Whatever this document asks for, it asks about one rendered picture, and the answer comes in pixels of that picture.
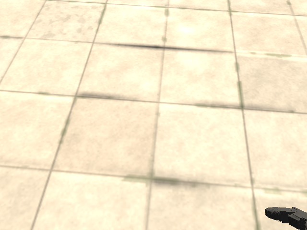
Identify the right robot hand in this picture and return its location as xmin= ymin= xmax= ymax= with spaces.
xmin=265 ymin=207 xmax=307 ymax=230

